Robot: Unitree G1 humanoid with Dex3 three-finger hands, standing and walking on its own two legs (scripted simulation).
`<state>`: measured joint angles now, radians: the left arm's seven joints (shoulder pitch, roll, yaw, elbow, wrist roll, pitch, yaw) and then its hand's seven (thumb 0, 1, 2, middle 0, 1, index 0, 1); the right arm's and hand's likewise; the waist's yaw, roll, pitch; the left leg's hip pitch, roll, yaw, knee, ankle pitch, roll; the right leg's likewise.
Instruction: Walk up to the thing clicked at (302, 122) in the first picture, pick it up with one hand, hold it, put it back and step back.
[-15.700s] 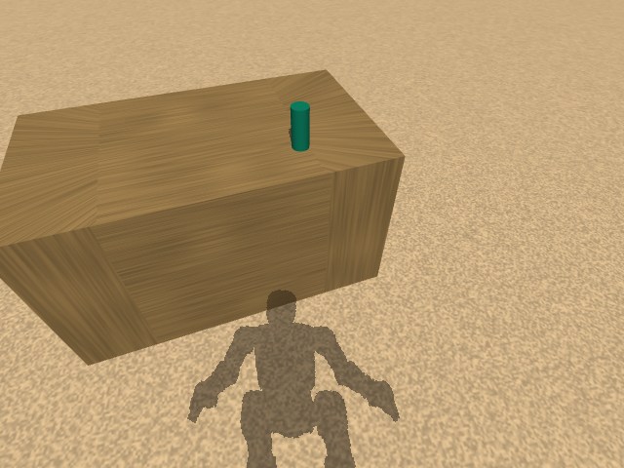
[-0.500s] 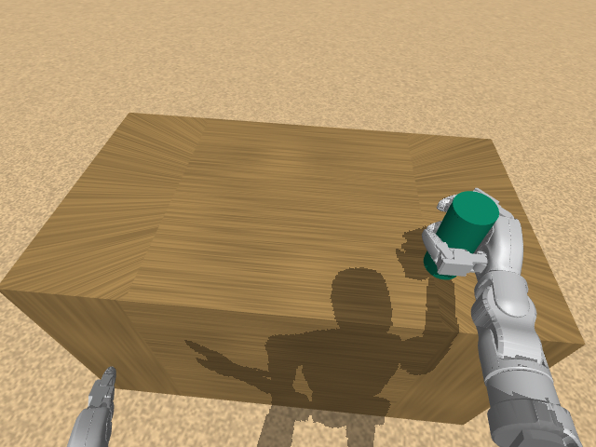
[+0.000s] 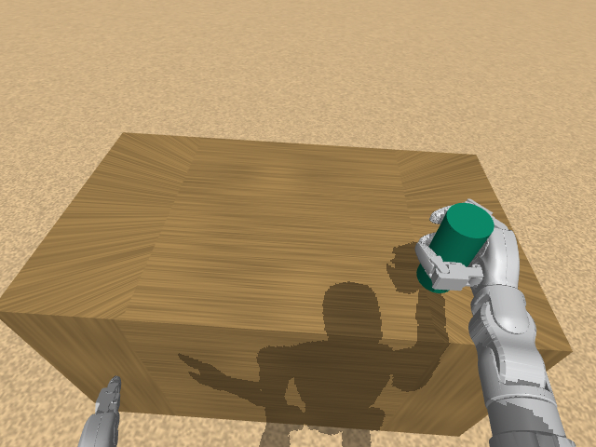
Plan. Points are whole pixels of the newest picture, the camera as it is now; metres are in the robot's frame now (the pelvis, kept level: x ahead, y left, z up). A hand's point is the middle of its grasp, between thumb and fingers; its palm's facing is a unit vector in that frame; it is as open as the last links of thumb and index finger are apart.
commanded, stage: lift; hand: right
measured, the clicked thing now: (450, 251) +0.36 -0.18 +0.11
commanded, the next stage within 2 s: hold in 0.04 s
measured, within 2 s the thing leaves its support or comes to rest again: neither
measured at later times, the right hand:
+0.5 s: hand (451, 251) +0.34 -0.17 +0.13, palm faces +0.17 +0.99 +0.00, open 7.4 cm
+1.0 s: hand (449, 253) +0.34 -0.16 +0.14, palm faces +0.17 +0.99 -0.01, open 7.4 cm
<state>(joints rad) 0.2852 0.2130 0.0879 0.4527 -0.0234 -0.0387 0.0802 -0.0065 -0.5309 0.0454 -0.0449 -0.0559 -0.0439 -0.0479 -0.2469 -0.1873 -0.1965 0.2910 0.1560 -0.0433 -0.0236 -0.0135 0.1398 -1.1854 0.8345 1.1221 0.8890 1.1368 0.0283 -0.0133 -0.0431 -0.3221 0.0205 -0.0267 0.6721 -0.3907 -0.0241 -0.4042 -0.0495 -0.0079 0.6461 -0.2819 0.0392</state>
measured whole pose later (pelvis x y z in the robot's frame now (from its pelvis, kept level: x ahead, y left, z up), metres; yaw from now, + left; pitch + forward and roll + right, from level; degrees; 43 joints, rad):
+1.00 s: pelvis +0.01 +0.00 +0.01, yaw +0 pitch +0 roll +0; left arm 0.24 0.21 0.12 0.59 -0.02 -0.07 0.06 -0.01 -0.53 0.04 -0.06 -0.06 -0.06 -0.05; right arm -0.12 -0.16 -0.18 0.06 0.16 0.12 -0.03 -0.01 0.14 -1.19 0.84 1.12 0.89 1.14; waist 0.01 -0.04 -0.03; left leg -0.20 0.02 -0.02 0.55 -0.35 -0.02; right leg -0.28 -0.05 0.00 0.53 -0.24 0.04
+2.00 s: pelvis +0.01 +0.00 +0.01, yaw +0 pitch -1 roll +0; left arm 0.21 0.20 0.11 0.62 -0.01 -0.08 0.06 -0.01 -0.53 0.04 -0.06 -0.06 -0.06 -0.05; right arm -0.13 -0.16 -0.18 0.13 0.16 0.07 -0.03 -0.01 0.14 -1.18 0.84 1.12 0.89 1.13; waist 0.02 -0.03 -0.03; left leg -0.17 0.02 -0.02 0.51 -0.33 -0.02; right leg -0.25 -0.05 -0.01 0.49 -0.22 0.04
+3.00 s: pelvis +0.00 +0.00 +0.02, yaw +0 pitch -1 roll +0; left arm 0.20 0.20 0.10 0.58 -0.01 -0.08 0.07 -0.01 -0.53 0.05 -0.05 -0.06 -0.05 -0.05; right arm -0.15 -0.16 -0.19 0.19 0.16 0.04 -0.01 -0.01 0.14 -1.19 0.84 1.12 0.89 1.13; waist 0.03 -0.02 -0.01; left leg -0.17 0.02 -0.02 0.51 -0.32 -0.02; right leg -0.25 -0.05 0.00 0.48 -0.21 0.04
